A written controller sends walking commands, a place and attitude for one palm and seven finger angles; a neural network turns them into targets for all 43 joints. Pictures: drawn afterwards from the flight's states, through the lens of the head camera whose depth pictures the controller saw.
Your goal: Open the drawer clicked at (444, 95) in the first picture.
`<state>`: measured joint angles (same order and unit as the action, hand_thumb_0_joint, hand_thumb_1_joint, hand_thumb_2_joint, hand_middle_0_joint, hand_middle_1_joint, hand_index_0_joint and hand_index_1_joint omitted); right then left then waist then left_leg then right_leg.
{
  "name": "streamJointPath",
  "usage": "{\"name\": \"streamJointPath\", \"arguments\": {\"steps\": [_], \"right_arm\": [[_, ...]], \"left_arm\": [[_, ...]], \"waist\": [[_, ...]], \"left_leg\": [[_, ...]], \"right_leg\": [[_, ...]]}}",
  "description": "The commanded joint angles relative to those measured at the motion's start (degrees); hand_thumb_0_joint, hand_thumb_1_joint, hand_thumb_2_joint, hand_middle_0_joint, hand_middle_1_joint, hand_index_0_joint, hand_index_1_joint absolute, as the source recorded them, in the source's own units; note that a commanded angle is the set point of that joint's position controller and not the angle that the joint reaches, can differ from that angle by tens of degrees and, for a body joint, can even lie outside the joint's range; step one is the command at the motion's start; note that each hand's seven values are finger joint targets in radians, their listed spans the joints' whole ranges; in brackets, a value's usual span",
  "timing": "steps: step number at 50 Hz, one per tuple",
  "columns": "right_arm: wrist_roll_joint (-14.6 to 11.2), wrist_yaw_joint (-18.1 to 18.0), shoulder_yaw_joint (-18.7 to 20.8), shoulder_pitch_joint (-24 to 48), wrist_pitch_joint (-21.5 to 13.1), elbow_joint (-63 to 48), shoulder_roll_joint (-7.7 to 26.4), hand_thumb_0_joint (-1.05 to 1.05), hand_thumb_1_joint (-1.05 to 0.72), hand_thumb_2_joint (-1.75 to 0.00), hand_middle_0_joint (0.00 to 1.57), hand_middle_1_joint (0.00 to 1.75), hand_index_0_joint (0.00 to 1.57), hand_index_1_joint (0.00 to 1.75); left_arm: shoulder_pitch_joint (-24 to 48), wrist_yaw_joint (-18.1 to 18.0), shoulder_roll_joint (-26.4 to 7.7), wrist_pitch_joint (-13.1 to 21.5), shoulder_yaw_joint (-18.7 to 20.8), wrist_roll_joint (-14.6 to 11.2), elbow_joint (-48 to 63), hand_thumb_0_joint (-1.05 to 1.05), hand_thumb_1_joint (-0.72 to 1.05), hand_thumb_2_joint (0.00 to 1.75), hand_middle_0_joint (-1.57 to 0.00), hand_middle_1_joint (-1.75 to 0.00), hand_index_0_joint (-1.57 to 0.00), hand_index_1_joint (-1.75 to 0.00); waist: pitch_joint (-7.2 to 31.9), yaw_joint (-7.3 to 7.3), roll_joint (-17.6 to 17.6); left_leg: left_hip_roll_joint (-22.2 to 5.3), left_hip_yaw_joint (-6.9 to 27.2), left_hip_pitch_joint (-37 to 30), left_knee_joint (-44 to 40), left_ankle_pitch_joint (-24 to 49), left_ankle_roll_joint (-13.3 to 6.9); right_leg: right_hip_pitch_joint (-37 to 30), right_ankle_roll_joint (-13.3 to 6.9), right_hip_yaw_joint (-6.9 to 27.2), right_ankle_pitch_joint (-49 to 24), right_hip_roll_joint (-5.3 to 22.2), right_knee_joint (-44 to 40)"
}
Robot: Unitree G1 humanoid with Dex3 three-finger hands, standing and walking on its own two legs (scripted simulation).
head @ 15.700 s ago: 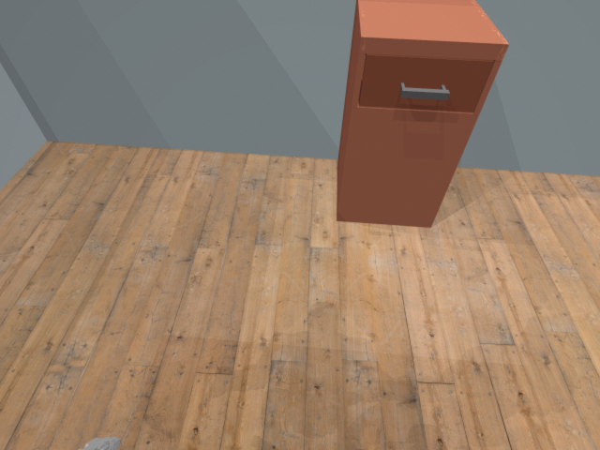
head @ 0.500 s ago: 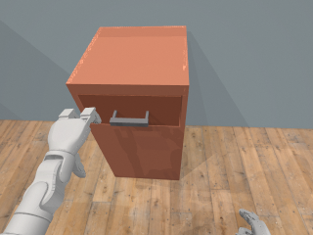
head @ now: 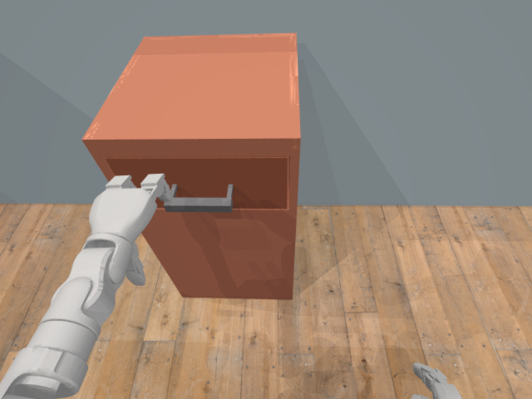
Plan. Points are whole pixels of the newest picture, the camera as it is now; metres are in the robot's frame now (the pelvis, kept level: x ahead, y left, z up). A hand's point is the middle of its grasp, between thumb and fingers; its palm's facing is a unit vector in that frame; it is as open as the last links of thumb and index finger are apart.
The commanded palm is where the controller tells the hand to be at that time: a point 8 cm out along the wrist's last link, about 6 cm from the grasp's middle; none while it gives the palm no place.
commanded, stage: move the hooked fingers above the handle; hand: left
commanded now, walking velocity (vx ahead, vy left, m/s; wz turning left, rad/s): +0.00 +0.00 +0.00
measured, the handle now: (200, 196) +0.52 +0.21 -0.08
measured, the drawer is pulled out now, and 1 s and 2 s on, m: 0.00 0.00 0.00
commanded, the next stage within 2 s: lower the fingers behind the handle in 1.74 s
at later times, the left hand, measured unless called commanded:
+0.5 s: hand (158, 214) +0.41 +0.24 +0.01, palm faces -0.05 -0.04 -1.00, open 13.8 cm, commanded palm +0.39 +0.24 +0.07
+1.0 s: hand (177, 203) +0.46 +0.23 -0.02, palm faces -0.05 -0.03 -1.00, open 13.8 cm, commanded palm +0.45 +0.23 +0.03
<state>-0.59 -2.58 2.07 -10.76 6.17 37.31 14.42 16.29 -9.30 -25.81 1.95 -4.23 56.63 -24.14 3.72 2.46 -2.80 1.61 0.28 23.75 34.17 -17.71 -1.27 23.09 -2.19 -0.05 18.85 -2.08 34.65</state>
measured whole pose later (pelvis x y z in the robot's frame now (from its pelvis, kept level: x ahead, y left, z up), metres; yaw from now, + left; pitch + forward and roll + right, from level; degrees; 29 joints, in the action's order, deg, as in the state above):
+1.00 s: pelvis -0.01 +0.03 -0.03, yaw -2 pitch +19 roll -2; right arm 1.1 0.0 3.8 -19.4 6.1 40.4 13.9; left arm 42.7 -22.3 -24.2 1.4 -3.6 63.3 -60.5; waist 9.1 -5.8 -2.5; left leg 1.2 -0.7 44.5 48.4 -22.8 -3.2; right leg 42.5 -0.3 0.4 21.9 -2.5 45.4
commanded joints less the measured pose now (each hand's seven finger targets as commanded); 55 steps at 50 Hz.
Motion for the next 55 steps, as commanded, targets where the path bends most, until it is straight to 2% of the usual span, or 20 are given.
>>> {"name": "streamJointPath", "arguments": {"steps": [1, 8, 9, 12, 15, 19, 20, 22, 27, 31, 32, 35, 39, 41, 44, 46, 48, 50, 52, 55], "right_arm": [[0.0, -0.2, 2.7, 1.7, -1.6, -7.5, 6.5, 0.0, -0.9, -0.9, 0.2, 0.3, 0.2, 0.3], [-0.1, 0.0, 3.8, -0.8, -1.4, -6.2, 6.7, 0.0, -0.9, -0.9, 0.2, 0.3, 0.2, 0.3], [-0.1, 0.1, 3.9, -1.3, -1.3, -5.8, 6.8, 0.0, -0.9, -0.9, 0.2, 0.3, 0.2, 0.3], [-0.2, 0.2, 4.0, -2.1, -1.2, -5.5, 6.9, 0.0, -0.9, -0.9, 0.2, 0.3, 0.2, 0.3], [0.0, 0.2, 4.1, -3.2, -0.8, -5.0, 7.2, 0.0, -0.9, -0.9, 0.2, 0.3, 0.2, 0.3], [-0.1, 0.1, 4.0, -4.1, -0.7, -5.1, 7.1, 0.0, -0.9, -0.9, 0.2, 0.3, 0.2, 0.3], [0.0, 0.0, 4.0, -4.5, -0.6, -5.2, 7.3, 0.0, -0.9, -0.9, 0.2, 0.3, 0.2, 0.3], [0.0, 0.3, 4.2, -5.2, -0.6, -5.2, 7.0, 0.0, -0.9, -0.9, 0.2, 0.3, 0.2, 0.3], [0.2, 0.7, 4.6, -7.0, -0.5, -4.0, 7.4, 0.0, -0.9, -0.9, 0.2, 0.3, 0.2, 0.3], [0.7, 1.3, 5.0, -8.7, -0.5, -3.5, 7.4, 0.0, -0.9, -0.9, 0.2, 0.3, 0.2, 0.3], [0.8, 1.4, 5.0, -8.9, -0.5, -3.4, 7.2, 0.0, -0.9, -0.9, 0.2, 0.3, 0.2, 0.3], [0.9, 1.7, 5.0, -10.0, -0.5, -2.3, 7.6, 0.0, -0.9, -0.9, 0.2, 0.3, 0.2, 0.3], [1.0, 1.7, 4.9, -11.2, -0.5, -2.1, 8.0, 0.0, -0.9, -0.9, 0.2, 0.3, 0.2, 0.3], [1.1, 1.8, 5.1, -12.2, -0.7, -1.8, 8.1, 0.0, -0.9, -0.9, 0.2, 0.3, 0.2, 0.3], [1.4, 2.0, 5.0, -13.3, -0.9, -1.2, 8.4, 0.0, -0.9, -0.9, 0.2, 0.3, 0.2, 0.3], [1.6, 2.0, 4.9, -14.2, -0.9, -1.0, 8.8, 0.0, -0.9, -0.9, 0.2, 0.3, 0.2, 0.3], [1.8, 2.3, 5.0, -14.8, -1.0, -0.7, 8.7, 0.0, -0.9, -0.9, 0.2, 0.3, 0.2, 0.3], [2.0, 2.3, 4.9, -15.5, -1.0, -0.3, 9.1, 0.0, -0.9, -0.9, 0.2, 0.3, 0.2, 0.3], [2.1, 2.4, 4.9, -16.1, -1.0, -0.1, 9.1, 0.0, -0.9, -0.9, 0.2, 0.3, 0.2, 0.3], [2.5, 2.7, 4.9, -16.4, -0.7, -0.4, 9.5, 0.0, -0.9, -0.9, 0.2, 0.3, 0.2, 0.3]], "left_arm": [[17.5, -3.7, -13.9, 1.0, 8.7, 0.6, 9.5, 0.0, -0.5, 0.3, -0.3, -1.2, -0.3, -1.2], [23.0, -6.7, -11.4, 1.4, 6.5, 1.7, 6.5, 0.0, -0.5, 0.3, -0.3, -1.2, -0.3, -1.2], [23.2, -7.1, -12.5, 1.2, 7.6, 2.1, 5.0, 0.0, -0.5, 0.3, -0.3, -1.2, -0.3, -1.2], [25.9, -7.9, -10.5, 0.5, 5.5, 2.3, 2.6, 0.0, -0.5, 0.3, -0.3, -1.2, -0.3, -1.2], [26.8, -8.4, -13.2, -0.1, 7.9, 2.9, -1.3, 0.0, -0.5, 0.3, -0.3, -1.2, -0.3, -1.2], [29.8, -8.7, -12.2, 0.1, 6.7, 3.4, -4.9, 0.0, -0.5, 0.3, -0.3, -1.2, -0.3, -1.2], [29.4, -8.8, -13.5, 0.3, 8.0, 3.4, -6.1, 0.0, -0.5, 0.3, -0.3, -1.2, -0.3, -1.2], [30.2, -9.0, -11.1, 1.0, 6.0, 3.7, -6.8, 0.0, -0.5, 0.3, -0.3, -1.2, -0.3, -1.2], [34.7, -10.4, -10.9, 2.1, 5.6, 4.7, -10.1, 0.0, -0.5, 0.3, -0.3, -1.2, -0.3, -1.2], [38.4, -12.3, -11.4, 2.7, 6.1, 5.4, -10.5, 0.0, -0.5, 0.3, -0.3, -1.2, -0.3, -1.2], [38.2, -12.6, -9.7, 2.4, 5.0, 5.4, -12.0, 0.0, -0.5, 0.3, -0.3, -1.2, -0.3, -1.2], [41.7, -13.8, -9.7, 1.3, 4.9, 5.6, -16.6, 0.0, -0.5, 0.3, -0.3, -1.2, -0.3, -1.2], [45.5, -14.8, -11.5, 0.3, 5.3, 6.4, -19.5, 0.0, -0.5, 0.3, -0.3, -1.2, -0.3, -1.2], [47.6, -15.0, -10.4, 0.5, 4.5, 6.5, -20.1, 0.0, -0.5, 0.3, -0.3, -1.2, -0.3, -1.2], [49.8, -15.2, -8.9, 0.1, 3.2, 6.4, -23.4, 0.0, -0.5, 0.3, -0.3, -1.2, -0.3, -1.2], [50.5, -15.5, -10.9, -0.1, 4.7, 6.6, -25.1, 0.0, -0.5, 0.3, -0.3, -1.2, -0.3, -1.2], [51.3, -15.9, -9.3, -0.5, 3.5, 6.9, -26.4, 0.0, -0.5, 0.3, -0.3, -1.2, -0.3, -1.2], [52.5, -16.3, -11.6, -0.7, 5.4, 6.9, -27.6, 0.0, -0.5, 0.3, -0.3, -1.2, -0.3, -1.2], [53.3, -16.6, -10.6, -1.2, 4.4, 7.3, -28.8, 0.0, -0.5, 0.3, -0.3, -1.2, -0.3, -1.2], [51.8, -16.9, -13.2, -1.5, 7.0, 6.9, -27.5, 0.0, -0.5, 0.3, -0.3, -1.2, -0.3, -1.2]], "waist": [[18.6, 0.36, 3.0], [20.3, -1.82, 2.1], [20.1, -1.65, 2.1], [20.0, -2.67, 2.4], [21.6, -2.32, 3.1], [21.5, -2.86, 2.7], [21.9, -2.65, 3.3], [22.1, -3.05, 1.9], [22.0, -4.7, 1.5], [26.1, -4.71, -0.7], [25.4, -5.03, -0.8], [23.1, -6.53, 1.1], [25.4, -7.02, 0.1], [27.1, -7.48, -1.5], [25.9, -8.67, -1.2], [27.2, -8.54, -1.5], [27.0, -8.95, -2.1], [27.9, -8.94, -1.4], [28.2, -9.51, -1.6], [32.1, -7.99, -3.0]], "left_leg": [[1.7, -1.5, -4.2, -0.6, 19.5, -1.4], [1.2, -1.5, -4.8, 1.5, 20.7, -1.4], [1.1, -1.5, -4.2, 1.5, 20.9, -1.3], [0.9, -1.5, -4.2, 2.2, 20.8, -1.4], [1.0, -1.6, -2.9, 2.5, 21.2, -1.4], [0.9, -2.0, -1.7, 3.1, 20.4, -1.5], [1.0, -1.7, -1.0, 3.2, 20.7, -1.5], [0.7, -1.6, -1.8, 3.8, 21.8, -1.5], [0.2, -1.1, -1.8, 5.3, 22.3, -1.4], [-0.2, -0.4, -3.0, 6.7, 24.7, -1.0], [-0.2, -0.4, -2.7, 7.0, 24.7, -1.0], [-0.4, -0.1, -0.3, 7.3, 22.0, -1.0], [-0.3, -0.3, 1.0, 8.0, 19.0, -1.1], [-0.6, 0.4, -0.5, 8.5, 20.2, -0.9], [-1.0, 0.8, 0.2, 9.2, 19.0, -0.8], [-1.0, 1.0, 1.1, 9.6, 19.0, -0.8], [-1.2, 1.0, 1.3, 10.3, 19.6, -0.6], [-1.3, 1.5, 2.2, 11.0, 20.4, -0.5], [-1.4, 1.3, 2.6, 11.6, 20.4, -0.5], [-1.5, 1.2, 1.5, 11.9, 23.0, -0.3]], "right_leg": [[-9.5, 0.0, 2.4, -24.0, 0.8, -1.8], [-5.2, 0.0, 1.6, -23.6, 0.2, -0.3], [-4.9, -0.2, 1.5, -23.4, 0.1, 0.0], [-3.5, -0.1, 1.1, -23.0, 0.0, 0.3], [-4.4, -0.2, 1.2, -23.5, -0.1, 0.8], [-3.3, 0.0, 1.4, -23.7, 0.0, 1.1], [-3.8, -0.2, 1.2, -23.7, -0.1, 1.4], [-2.1, -0.2, 0.9, -23.8, -0.2, 1.8], [2.3, -0.3, 0.5, -21.9, -0.7, 2.8], [4.1, -0.6, 0.1, -21.4, -0.9, 4.5], [5.0, -0.6, -0.2, -20.9, -1.0, 4.6], [7.7, -0.6, -0.7, -18.3, -1.2, 4.7], [8.5, -0.6, -0.4, -16.6, -1.3, 5.2], [10.5, -0.6, -0.7, -15.8, -1.4, 5.9], [13.3, -0.6, -1.2, -13.8, -1.7, 6.2], [13.4, -0.6, -1.1, -13.7, -1.7, 6.8], [15.0, -0.6, -1.4, -13.6, -1.8, 7.3], [15.2, -0.7, -1.5, -13.8, -1.9, 8.2], [16.1, -0.6, -1.5, -14.0, -2.0, 8.5], [13.8, -0.7, -1.5, -15.8, -2.1, 9.2]]}}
